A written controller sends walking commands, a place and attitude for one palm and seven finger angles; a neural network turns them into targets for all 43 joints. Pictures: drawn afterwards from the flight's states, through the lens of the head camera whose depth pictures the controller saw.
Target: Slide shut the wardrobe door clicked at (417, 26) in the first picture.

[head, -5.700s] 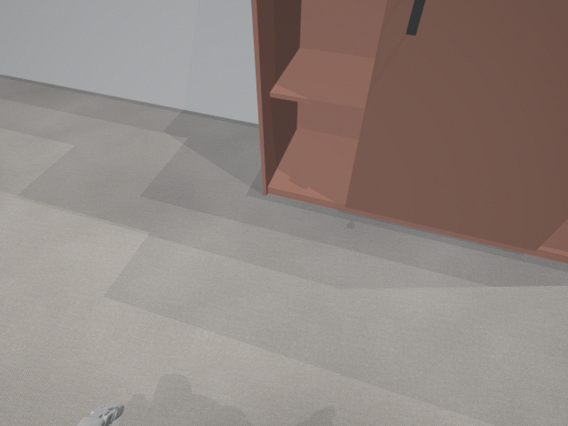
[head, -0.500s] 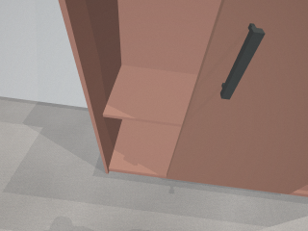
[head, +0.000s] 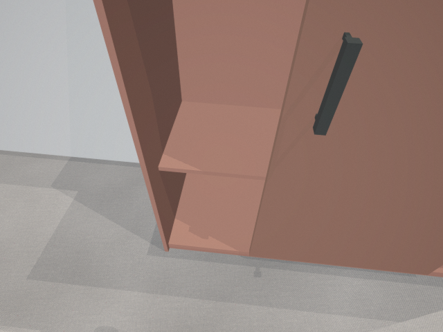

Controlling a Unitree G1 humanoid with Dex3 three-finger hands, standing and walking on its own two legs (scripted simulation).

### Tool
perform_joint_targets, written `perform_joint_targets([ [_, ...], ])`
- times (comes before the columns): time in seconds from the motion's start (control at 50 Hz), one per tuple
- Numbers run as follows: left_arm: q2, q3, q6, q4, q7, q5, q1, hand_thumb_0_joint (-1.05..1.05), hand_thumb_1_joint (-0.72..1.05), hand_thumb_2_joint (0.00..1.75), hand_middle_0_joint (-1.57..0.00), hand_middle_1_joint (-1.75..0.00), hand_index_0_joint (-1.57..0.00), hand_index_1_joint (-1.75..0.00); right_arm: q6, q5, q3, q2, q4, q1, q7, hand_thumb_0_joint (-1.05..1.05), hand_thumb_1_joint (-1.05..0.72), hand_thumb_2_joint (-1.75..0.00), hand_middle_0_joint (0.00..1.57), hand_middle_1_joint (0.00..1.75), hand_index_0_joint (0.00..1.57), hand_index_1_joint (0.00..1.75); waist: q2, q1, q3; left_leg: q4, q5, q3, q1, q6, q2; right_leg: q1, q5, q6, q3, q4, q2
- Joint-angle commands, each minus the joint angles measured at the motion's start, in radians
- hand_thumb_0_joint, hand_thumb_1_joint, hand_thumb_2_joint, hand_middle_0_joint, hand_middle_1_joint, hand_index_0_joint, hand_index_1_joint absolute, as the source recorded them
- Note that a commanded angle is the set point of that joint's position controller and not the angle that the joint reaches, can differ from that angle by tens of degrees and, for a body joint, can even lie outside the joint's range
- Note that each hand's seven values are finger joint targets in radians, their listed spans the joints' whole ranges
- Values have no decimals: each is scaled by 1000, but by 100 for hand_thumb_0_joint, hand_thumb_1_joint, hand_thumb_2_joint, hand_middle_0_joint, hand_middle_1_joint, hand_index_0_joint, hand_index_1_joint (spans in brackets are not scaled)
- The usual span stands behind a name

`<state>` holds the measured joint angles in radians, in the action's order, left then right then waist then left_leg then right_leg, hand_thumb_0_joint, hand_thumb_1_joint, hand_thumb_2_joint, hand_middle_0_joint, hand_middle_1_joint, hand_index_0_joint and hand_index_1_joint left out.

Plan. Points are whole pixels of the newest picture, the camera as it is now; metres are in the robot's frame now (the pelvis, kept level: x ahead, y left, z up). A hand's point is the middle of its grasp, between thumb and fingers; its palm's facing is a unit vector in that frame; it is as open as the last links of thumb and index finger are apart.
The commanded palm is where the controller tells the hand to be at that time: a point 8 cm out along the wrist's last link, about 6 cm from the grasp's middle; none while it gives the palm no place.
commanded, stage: come to a stop and stand still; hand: right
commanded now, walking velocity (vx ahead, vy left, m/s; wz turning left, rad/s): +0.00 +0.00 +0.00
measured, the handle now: (332, 87) +0.57 -0.20 +0.18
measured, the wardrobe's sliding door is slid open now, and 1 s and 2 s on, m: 0.39 0.39 0.39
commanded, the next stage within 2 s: look again from close up in 1.08 s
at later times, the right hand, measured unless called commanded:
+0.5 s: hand out of the picture +0.00 -0.20 -0.18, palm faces +0.02 +0.98 -0.19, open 7.4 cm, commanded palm none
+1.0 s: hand out of the picture +0.03 -0.21 -0.18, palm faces +0.02 +0.98 -0.20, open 7.4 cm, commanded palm none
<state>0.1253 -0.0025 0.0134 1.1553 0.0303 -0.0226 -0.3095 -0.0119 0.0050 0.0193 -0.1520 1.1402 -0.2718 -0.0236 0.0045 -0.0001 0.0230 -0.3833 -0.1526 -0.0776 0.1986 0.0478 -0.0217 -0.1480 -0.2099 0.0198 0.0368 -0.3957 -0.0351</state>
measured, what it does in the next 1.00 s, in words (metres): stands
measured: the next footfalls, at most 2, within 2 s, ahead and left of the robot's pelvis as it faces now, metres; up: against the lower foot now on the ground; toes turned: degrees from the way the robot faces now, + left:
none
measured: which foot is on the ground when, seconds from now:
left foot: down 0.00-1.00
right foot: down 0.00-1.00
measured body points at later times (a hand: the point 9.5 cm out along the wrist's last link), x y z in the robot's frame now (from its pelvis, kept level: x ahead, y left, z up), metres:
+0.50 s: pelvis +0.01 -0.04 -0.01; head +0.01 -0.02 +0.44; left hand +0.00 +0.17 -0.17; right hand +0.00 -0.25 -0.17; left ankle +0.04 +0.08 -0.74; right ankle +0.00 -0.13 -0.74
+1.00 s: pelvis +0.03 -0.04 +0.00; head +0.03 -0.03 +0.44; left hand +0.02 +0.18 -0.17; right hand +0.03 -0.26 -0.16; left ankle +0.04 +0.08 -0.74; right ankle +0.00 -0.13 -0.74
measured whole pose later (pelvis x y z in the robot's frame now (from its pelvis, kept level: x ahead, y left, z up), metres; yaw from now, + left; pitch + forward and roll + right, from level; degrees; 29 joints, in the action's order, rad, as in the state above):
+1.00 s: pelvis +0.03 -0.04 +0.00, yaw +1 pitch -1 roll -1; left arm 0.15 0.02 -0.03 1.12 0.03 -0.02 -0.31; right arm 0.01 0.01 0.00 -0.13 1.12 -0.29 -0.03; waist 0.01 0.00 0.03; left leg -0.49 -0.24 -0.04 0.22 -0.01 0.04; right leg -0.14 -0.28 -0.04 0.07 -0.44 0.03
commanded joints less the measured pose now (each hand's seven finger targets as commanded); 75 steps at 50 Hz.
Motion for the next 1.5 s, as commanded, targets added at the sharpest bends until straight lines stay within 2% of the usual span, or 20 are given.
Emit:
perform_joint_targets([
  [0.0,80,-12,-7,-18,5,3,-82,0,90,90,-20,-30,-20,-30,14,2,17,-97,-34,-39,-9,0,-90,-90,20,30,20,30,-44,0,92,160,-294,170,56,-28,129,-98,-136,-35,-61,90,-38],
  [0.08,71,-12,-11,-19,6,4,-95,0,90,90,-20,-30,-20,-30,17,3,16,-85,-29,-65,-10,0,-90,-90,20,30,20,30,-19,1,75,147,-267,164,56,-25,125,-96,-137,-40,-67,91,-44],
  [0.14,66,-12,-15,-18,7,4,-99,0,90,90,-20,-30,-20,-30,19,3,14,-73,-22,-80,-11,0,-90,-90,20,30,20,30,0,3,89,130,-249,159,61,-25,123,-118,-149,-41,-76,100,-45],
  [0.28,61,-11,-28,-21,11,10,-102,0,90,90,-20,-30,-20,-30,25,4,5,-56,-9,-107,-12,0,-90,-90,20,30,20,30,20,8,58,86,-119,135,22,-22,120,-107,-99,-44,-88,110,-62],
  [0.3,110,-9,-42,-91,-9,13,45,0,90,90,-20,-30,-20,-30,47,17,-16,-78,9,-171,-50,0,-90,-90,20,30,20,30,88,55,107,40,39,143,47,-19,166,-166,-57,-5,-3,-90,-68],
  [0.32,52,-6,-30,-117,-12,8,-36,0,90,90,-20,-30,-20,-30,54,15,-5,-126,-32,-130,-40,0,-90,-90,20,30,20,30,60,-13,0,75,-206,233,70,18,200,-116,-131,-12,-40,-110,-6],
  [0.34,51,-8,-37,-104,-11,4,-90,0,90,90,-20,-30,-20,-30,54,15,0,-121,-49,-93,-31,0,-90,-90,20,30,20,30,72,-30,-4,58,-305,216,118,32,190,-86,-107,-27,-46,-73,-12],
  [0.36,58,-5,-42,-99,-12,4,-125,0,90,90,-20,-30,-20,-30,55,14,-2,-112,-53,-88,-26,0,-90,-90,20,30,20,30,80,-38,-34,22,-270,176,113,28,161,-82,-73,-33,-55,-56,-27],
  [0.38,64,-1,-43,-107,-12,0,-131,0,90,90,-20,-30,-20,-30,53,12,-3,-104,-55,-79,-22,0,-90,-90,20,30,20,30,92,-31,-35,-15,-230,134,83,17,136,-115,-71,-47,-78,-38,-39],
  [0.42,78,0,-49,-122,-8,4,-106,0,90,90,-20,-30,-20,-30,50,10,-11,-66,-54,-90,-16,0,-90,-90,20,30,20,30,59,-14,18,-48,-159,112,53,5,109,-181,-85,-61,-121,30,-65],
  [0.46,91,1,-53,-129,-5,7,-97,0,90,90,-20,-30,-20,-30,48,10,-17,-47,-47,-94,-14,0,-90,-90,20,30,20,30,13,-7,65,-54,-116,108,46,1,104,-204,-95,-67,-135,62,-70],
  [0.5,96,3,-60,-128,-3,6,-98,0,90,90,-20,-30,-20,-30,47,9,-15,-49,-47,-93,-12,0,-90,-90,20,30,20,30,24,1,70,-74,-57,97,21,-4,103,-204,-40,-70,-137,82,-73],
  [0.6,103,9,-64,-106,1,6,-102,0,90,90,-20,-30,-20,-30,45,7,-13,-56,-47,-88,-14,0,-90,-90,20,30,20,30,-34,2,80,-66,6,101,16,-11,117,-151,55,-68,-111,76,-62],
  [0.64,109,11,-64,-99,2,6,-99,0,90,90,-20,-30,-20,-30,44,6,-13,-61,-50,-85,-15,0,-90,-90,20,30,20,30,-36,0,76,-64,20,103,17,-13,120,-125,82,-65,-102,73,-61],
  [0.7,110,12,-67,-89,3,6,-92,0,90,90,-20,-30,-20,-30,42,6,-8,-70,-53,-80,-16,0,-90,-90,20,30,20,30,-1,5,45,-73,51,100,-12,-15,124,-102,146,-64,-95,70,-61],
  [0.98,99,11,-57,-55,6,10,-69,0,90,90,-20,-30,-20,-30,39,8,-6,-77,-47,-74,-13,0,-90,-90,20,30,20,30,-6,1,31,-44,67,107,-31,-10,132,-74,98,-63,-81,57,-60],
  [1.16,90,11,-54,-43,8,11,-64,0,90,90,-20,-30,-20,-30,38,8,-9,-60,-35,-92,-11,0,-90,-90,20,30,20,30,13,2,53,-20,27,117,-5,-8,132,-71,54,-59,-79,62,-58],
  [1.18,86,11,-54,-41,8,12,-62,0,90,90,-20,-30,-20,-30,40,9,-9,-65,-34,-94,-12,0,-90,-90,20,30,20,30,-11,2,49,-20,38,116,-13,-7,131,-69,57,-61,-79,57,-59],
  [1.48,65,10,-49,-30,8,11,-75,0,90,90,-20,-30,-20,-30,41,9,-7,-51,-35,-106,-12,0,-90,-90,20,30,20,30,-8,4,65,2,2,124,-2,-1,129,-84,28,-54,-73,53,-56],
])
